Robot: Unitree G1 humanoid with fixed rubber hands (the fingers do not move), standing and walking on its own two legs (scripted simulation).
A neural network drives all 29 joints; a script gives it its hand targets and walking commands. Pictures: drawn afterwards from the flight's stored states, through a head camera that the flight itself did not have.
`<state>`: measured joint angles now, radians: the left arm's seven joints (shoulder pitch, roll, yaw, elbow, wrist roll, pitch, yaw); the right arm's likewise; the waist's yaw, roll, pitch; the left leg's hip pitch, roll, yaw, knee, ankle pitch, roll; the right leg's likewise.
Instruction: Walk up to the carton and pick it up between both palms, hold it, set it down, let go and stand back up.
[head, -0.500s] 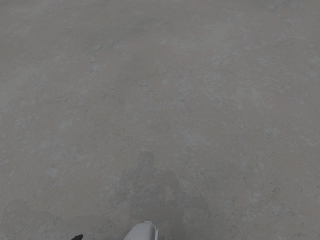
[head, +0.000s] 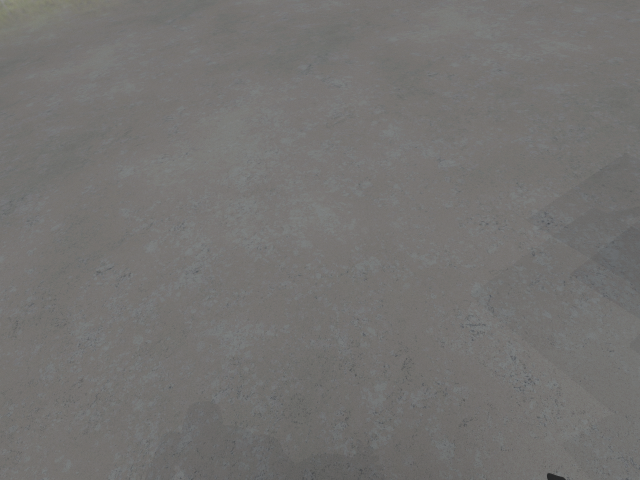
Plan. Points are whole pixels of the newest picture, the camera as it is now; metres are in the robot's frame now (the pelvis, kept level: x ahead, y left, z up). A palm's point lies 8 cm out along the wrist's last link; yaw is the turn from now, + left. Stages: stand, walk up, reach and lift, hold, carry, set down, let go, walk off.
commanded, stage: walk up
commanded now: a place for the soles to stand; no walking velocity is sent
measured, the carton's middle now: out of the picture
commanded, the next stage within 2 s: none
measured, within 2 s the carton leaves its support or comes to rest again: neither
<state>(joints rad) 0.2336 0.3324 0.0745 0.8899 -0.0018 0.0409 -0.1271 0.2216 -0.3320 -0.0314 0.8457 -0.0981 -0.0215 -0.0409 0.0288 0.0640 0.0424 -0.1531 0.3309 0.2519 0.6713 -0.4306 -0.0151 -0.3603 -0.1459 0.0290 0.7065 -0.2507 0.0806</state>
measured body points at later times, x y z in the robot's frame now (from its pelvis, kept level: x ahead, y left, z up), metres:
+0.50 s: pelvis +0.15 -0.08 +0.02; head +0.13 -0.04 +0.47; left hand +0.32 +0.14 -0.12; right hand +0.08 -0.35 -0.08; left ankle +0.21 -0.01 -0.71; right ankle +0.09 -0.20 -0.63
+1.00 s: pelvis +0.27 -0.29 +0.00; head +0.29 -0.32 +0.45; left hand +0.52 -0.20 -0.13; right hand +0.09 -0.47 -0.14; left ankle +0.26 -0.07 -0.61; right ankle +0.27 -0.40 -0.71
